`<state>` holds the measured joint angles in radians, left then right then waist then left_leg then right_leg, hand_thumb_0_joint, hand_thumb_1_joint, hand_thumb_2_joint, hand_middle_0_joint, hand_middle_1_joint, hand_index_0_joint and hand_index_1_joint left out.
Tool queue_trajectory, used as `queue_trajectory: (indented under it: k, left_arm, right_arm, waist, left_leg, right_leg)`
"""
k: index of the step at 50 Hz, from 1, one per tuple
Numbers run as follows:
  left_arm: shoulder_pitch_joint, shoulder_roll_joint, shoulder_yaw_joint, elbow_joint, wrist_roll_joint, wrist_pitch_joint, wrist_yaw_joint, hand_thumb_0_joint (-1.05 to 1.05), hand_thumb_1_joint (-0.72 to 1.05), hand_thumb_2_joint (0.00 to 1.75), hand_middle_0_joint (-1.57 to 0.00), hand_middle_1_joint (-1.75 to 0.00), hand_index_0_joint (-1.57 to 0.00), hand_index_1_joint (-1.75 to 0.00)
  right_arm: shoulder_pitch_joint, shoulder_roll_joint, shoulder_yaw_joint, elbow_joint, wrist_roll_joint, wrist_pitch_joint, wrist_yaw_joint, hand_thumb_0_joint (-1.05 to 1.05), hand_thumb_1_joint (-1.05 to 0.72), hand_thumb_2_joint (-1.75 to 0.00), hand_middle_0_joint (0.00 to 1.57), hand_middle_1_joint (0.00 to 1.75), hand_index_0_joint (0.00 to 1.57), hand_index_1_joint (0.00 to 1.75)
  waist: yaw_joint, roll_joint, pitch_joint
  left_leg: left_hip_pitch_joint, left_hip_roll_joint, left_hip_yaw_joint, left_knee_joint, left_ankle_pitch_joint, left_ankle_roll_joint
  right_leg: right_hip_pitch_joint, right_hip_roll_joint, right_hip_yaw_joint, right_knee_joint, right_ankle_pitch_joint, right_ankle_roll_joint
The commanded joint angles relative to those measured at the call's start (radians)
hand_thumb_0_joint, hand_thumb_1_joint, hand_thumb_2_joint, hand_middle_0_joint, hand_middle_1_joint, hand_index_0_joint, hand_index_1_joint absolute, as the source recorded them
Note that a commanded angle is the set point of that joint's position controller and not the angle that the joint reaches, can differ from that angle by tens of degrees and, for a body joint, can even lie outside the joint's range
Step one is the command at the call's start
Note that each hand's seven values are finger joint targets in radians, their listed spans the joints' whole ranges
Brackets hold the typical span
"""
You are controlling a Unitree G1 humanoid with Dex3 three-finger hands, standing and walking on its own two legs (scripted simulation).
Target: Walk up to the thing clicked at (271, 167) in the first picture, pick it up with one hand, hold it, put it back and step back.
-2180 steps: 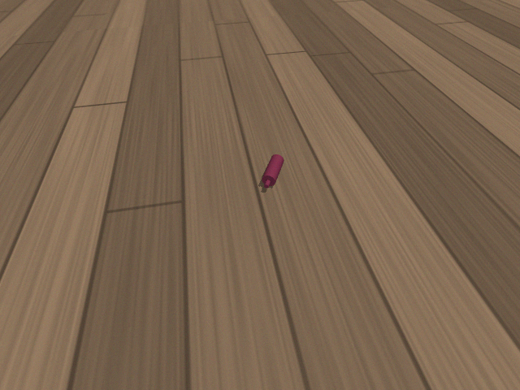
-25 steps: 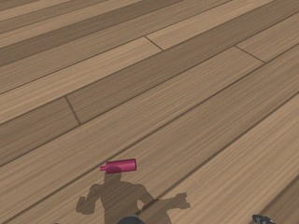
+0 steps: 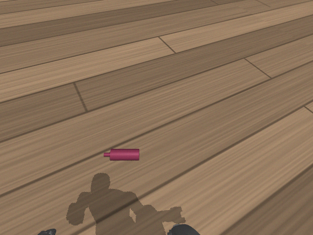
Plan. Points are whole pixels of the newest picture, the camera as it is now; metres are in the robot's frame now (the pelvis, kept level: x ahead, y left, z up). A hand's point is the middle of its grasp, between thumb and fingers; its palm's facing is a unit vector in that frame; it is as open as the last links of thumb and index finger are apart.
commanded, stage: step back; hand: left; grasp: from above
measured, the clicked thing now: (121, 154) +0.71 +0.21 -0.73
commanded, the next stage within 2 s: none
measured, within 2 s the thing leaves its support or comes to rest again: neither
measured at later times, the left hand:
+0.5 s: hand out of the picture -0.06 +0.24 -0.14, palm faces -0.02 -0.90 -0.44, open 7.4 cm
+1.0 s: hand out of the picture -0.29 +0.22 -0.16, palm faces -0.06 -0.91 -0.40, open 7.4 cm
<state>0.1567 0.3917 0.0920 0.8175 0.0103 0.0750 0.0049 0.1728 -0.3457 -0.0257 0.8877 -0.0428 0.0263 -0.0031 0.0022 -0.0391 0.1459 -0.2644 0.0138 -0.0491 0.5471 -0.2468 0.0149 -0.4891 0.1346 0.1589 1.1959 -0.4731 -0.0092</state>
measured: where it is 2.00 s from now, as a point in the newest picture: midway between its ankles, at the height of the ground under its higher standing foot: outside the picture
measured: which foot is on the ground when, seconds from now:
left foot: down 0.00-0.24, up 0.26-0.56, down 0.58-0.98, up 1.00-1.00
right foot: up 0.00-0.20, down 0.22-0.60, up 0.62-0.92, down 0.94-1.00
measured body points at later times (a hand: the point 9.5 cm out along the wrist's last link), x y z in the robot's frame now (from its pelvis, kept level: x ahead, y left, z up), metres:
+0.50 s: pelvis -0.17 -0.03 -0.01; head -0.11 -0.05 +0.44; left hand -0.06 +0.28 -0.11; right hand -0.10 -0.36 -0.14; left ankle -0.21 +0.10 -0.69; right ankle -0.12 -0.15 -0.74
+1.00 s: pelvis -0.35 -0.05 -0.02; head -0.32 -0.06 +0.43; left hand -0.29 +0.27 -0.13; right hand -0.23 -0.37 -0.12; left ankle -0.24 +0.08 -0.73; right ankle -0.39 -0.17 -0.74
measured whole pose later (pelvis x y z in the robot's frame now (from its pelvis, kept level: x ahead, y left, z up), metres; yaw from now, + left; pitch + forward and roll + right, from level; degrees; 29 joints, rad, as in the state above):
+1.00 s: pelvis -0.35 -0.05 -0.02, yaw -3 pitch -3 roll -2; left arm 0.22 0.36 0.07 0.95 0.04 0.01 0.00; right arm 0.09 -0.40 -0.06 0.85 -0.04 0.05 0.01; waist 0.01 0.07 0.14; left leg -0.43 0.06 -0.05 0.69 -0.29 0.01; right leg -0.16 0.06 0.02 0.59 -0.38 -0.01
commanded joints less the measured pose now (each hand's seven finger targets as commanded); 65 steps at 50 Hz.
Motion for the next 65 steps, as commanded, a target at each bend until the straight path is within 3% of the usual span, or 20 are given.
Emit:
queue_trajectory:
  k: [1,5,10,12,13,14,17,23,27,29,31,32,35,43,46,50,54,59,63,65]
  left_arm:
    - [0.041,0.161,0.056,-0.074,0.006,-0.032,0.012,0.0,0.9,0.9,-0.2,-0.3,-0.2,-0.3]
    - [0.036,0.153,0.039,-0.081,0.007,-0.041,0.013,0.0,0.9,0.9,-0.2,-0.3,-0.2,-0.3]
    - [0.193,0.159,0.045,0.022,0.018,-0.058,0.008,0.0,0.9,0.9,-0.2,-0.3,-0.2,-0.3]
    - [0.157,0.286,0.078,-0.005,0.039,-0.062,0.003,0.0,0.9,0.9,-0.2,-0.3,-0.2,-0.3]
    - [0.054,0.391,0.094,-0.052,0.039,-0.054,0.004,0.0,0.9,0.9,-0.2,-0.3,-0.2,-0.3]
    - [-0.024,0.368,0.09,-0.084,0.034,-0.06,0.011,0.0,0.9,0.9,-0.2,-0.3,-0.2,-0.3]
    - [-0.107,0.224,0.058,-0.095,0.029,-0.062,0.018,0.0,0.9,0.9,-0.2,-0.3,-0.2,-0.3]
    - [0.04,0.201,0.058,-0.099,0.037,-0.05,0.032,0.0,0.9,0.9,-0.2,-0.3,-0.2,-0.3]
    - [-0.009,0.215,0.049,-0.128,0.017,-0.032,0.033,0.0,0.9,0.9,-0.2,-0.3,-0.2,-0.3]
    - [-0.023,0.186,0.027,-0.143,0.007,-0.018,0.023,0.0,0.9,0.9,-0.2,-0.3,-0.2,-0.3]
    - [-0.085,0.184,0.036,-0.152,0.002,-0.019,0.039,0.0,0.9,0.9,-0.2,-0.3,-0.2,-0.3]
    - [-0.094,0.213,0.046,-0.133,0.012,-0.018,0.043,0.0,0.9,0.9,-0.2,-0.3,-0.2,-0.3]
    - [0.015,0.192,0.041,-0.073,-0.007,-0.014,0.032,0.0,0.9,0.9,-0.2,-0.3,-0.2,-0.3]
    - [0.031,0.17,0.016,-0.028,0.008,-0.07,0.015,0.0,0.9,0.9,-0.2,-0.3,-0.2,-0.3]
    - [0.157,0.16,0.023,0.074,0.018,-0.09,0.014,0.0,0.9,0.9,-0.2,-0.3,-0.2,-0.3]
    - [0.015,0.376,0.073,0.027,0.05,-0.098,0.017,0.0,0.9,0.9,-0.2,-0.3,-0.2,-0.3]
    - [-0.041,0.208,0.039,0.034,0.03,-0.117,0.019,0.0,0.9,0.9,-0.2,-0.3,-0.2,-0.3]
    - [0.051,0.253,0.055,0.044,0.039,-0.116,0.005,0.0,0.9,0.9,-0.2,-0.3,-0.2,-0.3]
    - [0.013,0.224,0.029,0.026,0.031,-0.094,-0.007,0.0,0.9,0.9,-0.2,-0.3,-0.2,-0.3]
    - [0.022,0.112,-0.006,0.015,0.01,-0.097,-0.01,0.0,0.9,0.9,-0.2,-0.3,-0.2,-0.3]
  right_arm:
    - [-0.033,-0.249,-0.08,-0.104,0.013,-0.032,-0.026,0.0,-0.9,-0.9,0.2,0.3,0.2,0.3]
    - [-0.001,-0.28,-0.095,-0.116,0.015,-0.021,-0.03,0.0,-0.9,-0.9,0.2,0.3,0.2,0.3]
    - [-0.079,-0.301,-0.097,-0.141,0.029,0.013,-0.02,0.0,-0.9,-0.9,0.2,0.3,0.2,0.3]
    - [-0.079,-0.219,-0.074,-0.164,0.04,0.013,-0.019,0.0,-0.9,-0.9,0.2,0.3,0.2,0.3]
    - [-0.121,-0.232,-0.086,-0.166,0.037,0.017,-0.037,0.0,-0.9,-0.9,0.2,0.3,0.2,0.3]
    - [-0.097,-0.276,-0.103,-0.151,0.04,0.016,-0.038,0.0,-0.9,-0.9,0.2,0.3,0.2,0.3]
    - [-0.001,-0.233,-0.08,-0.092,0.047,0.01,-0.026,0.0,-0.9,-0.9,0.2,0.3,0.2,0.3]
    - [-0.01,-0.193,-0.061,-0.108,0.029,-0.012,-0.037,0.0,-0.9,-0.9,0.2,0.3,0.2,0.3]
    - [0.101,-0.198,-0.075,-0.071,0.017,-0.018,-0.032,0.0,-0.9,-0.9,0.2,0.3,0.2,0.3]
    - [0.123,-0.252,-0.098,-0.052,0.004,-0.016,-0.032,0.0,-0.9,-0.9,0.2,0.3,0.2,0.3]
    - [0.034,-0.426,-0.12,-0.095,-0.006,-0.008,-0.018,0.0,-0.9,-0.9,0.2,0.3,0.2,0.3]
    - [-0.021,-0.406,-0.12,-0.105,-0.005,-0.018,-0.023,0.0,-0.9,-0.9,0.2,0.3,0.2,0.3]
    - [-0.121,-0.274,-0.081,-0.13,-0.012,-0.019,-0.03,0.0,-0.9,-0.9,0.2,0.3,0.2,0.3]
    - [-0.013,-0.278,-0.094,-0.101,0.002,-0.003,-0.009,0.0,-0.9,-0.9,0.2,0.3,0.2,0.3]
    - [-0.053,-0.304,-0.101,-0.094,0.003,0.02,0.001,0.0,-0.9,-0.9,0.2,0.3,0.2,0.3]
    - [-0.128,-0.247,-0.088,-0.108,0.012,0.009,-0.009,0.0,-0.9,-0.9,0.2,0.3,0.2,0.3]
    - [-0.025,-0.198,-0.066,-0.035,0.028,-0.012,0.001,0.0,-0.9,-0.9,0.2,0.3,0.2,0.3]
    - [-0.059,-0.212,-0.064,-0.037,0.011,-0.037,0.012,0.0,-0.9,-0.9,0.2,0.3,0.2,0.3]
    - [0.053,-0.22,-0.09,0.028,0.009,-0.064,0.012,0.0,-0.9,-0.9,0.2,0.3,0.2,0.3]
    - [0.116,-0.314,-0.118,0.037,-0.004,-0.079,0.002,0.0,-0.9,-0.9,0.2,0.3,0.2,0.3]
  waist:
    - [0.0,0.173,-0.137]
    - [-0.035,0.232,-0.213]
    - [0.024,0.235,-0.264]
    - [0.02,-0.111,-0.193]
    - [0.072,-0.302,-0.124]
    - [0.034,-0.27,-0.057]
    - [-0.039,-0.103,-0.069]
    - [0.063,-0.158,-0.18]
    - [0.01,-0.162,-0.255]
    - [-0.002,-0.032,-0.25]
    - [-0.043,0.293,-0.186]
    - [-0.036,0.272,-0.134]
    - [0.053,0.15,-0.121]
    - [-0.043,0.245,-0.231]
    - [0.009,0.256,-0.233]
    - [0.066,-0.171,-0.036]
    - [-0.005,-0.086,-0.044]
    - [0.066,-0.177,-0.058]
    - [0.003,-0.075,-0.097]
    - [-0.027,0.246,-0.171]
  left_leg:
    - [0.176,0.186,-0.154,-0.123,0.367,0.19]
    - [0.268,0.244,-0.164,-0.067,0.426,0.233]
    - [0.074,0.18,-0.122,0.028,0.256,0.139]
    - [-0.274,-0.041,-0.048,0.235,-0.164,0.015]
    - [-0.202,-0.104,-0.044,0.494,-0.37,-0.022]
    - [-0.145,-0.056,-0.125,0.612,-0.349,-0.024]
    - [-0.196,-0.151,-0.119,0.643,-0.206,-0.01]
    - [-0.261,-0.095,-0.033,0.372,-0.308,-0.047]
    - [-0.045,-0.038,0.028,-0.075,-0.109,-0.009]
    - [0.124,0.042,-0.099,-0.187,0.14,0.03]
    - [-0.02,0.377,-0.48,-0.224,0.327,0.263]
    - [-0.145,0.411,-0.52,-0.25,0.292,0.303]
    - [-0.027,0.214,-0.181,-0.16,0.409,0.196]
    - [0.213,0.198,-0.156,-0.127,-0.01,0.205]
    - [0.054,0.179,-0.122,-0.088,-0.118,0.164]
    - [-0.205,-0.02,-0.11,0.353,-0.303,-0.036]
    - [-0.189,-0.074,-0.095,0.373,-0.136,-0.022]
    - [-0.204,-0.023,-0.01,0.141,-0.223,-0.036]
    - [0.121,-0.062,0.05,-0.174,-0.099,-0.004]
    - [0.31,0.221,-0.447,-0.299,-0.247,0.108]
  right_leg:
    - [-0.048,-0.027,0.012,-0.017,0.01,0.044]
    - [0.04,-0.105,-0.036,-0.328,-0.049,0.058]
    - [0.339,-0.108,-0.156,-0.819,0.253,0.001]
    - [0.374,-0.356,0.242,-0.837,0.217,-0.103]
    - [0.074,-0.545,0.419,-0.939,0.163,-0.279]
    - [-0.056,-0.573,0.445,-0.962,0.164,-0.294]
    - [0.112,-0.321,0.038,-0.802,0.452,-0.146]
    - [0.476,-0.365,0.05,-0.694,0.683,-0.202]
    - [0.46,-0.371,0.046,-0.575,0.706,-0.16]
    - [0.232,-0.287,0.002,-0.497,0.472,-0.076]
    - [0.055,-0.066,-0.065,-0.141,-0.19,0.0]
    - [0.105,-0.078,0.019,0.01,-0.183,-0.001]
    - [0.008,-0.029,0.043,0.127,-0.034,-0.007]
    - [0.125,-0.119,-0.118,-0.5,-0.026,0.04]
    - [0.35,-0.106,-0.18,-0.833,0.118,-0.011]
    - [0.03,-0.545,0.461,-1.009,-0.353,-0.25]
    - [0.211,-0.319,0.042,-0.87,0.238,-0.124]
    - [0.351,-0.364,0.091,-0.885,-0.005,-0.156]
    - [0.203,-0.323,-0.006,-0.734,0.055,-0.126]
    - [-0.067,-0.142,-0.18,-0.375,0.026,-0.025]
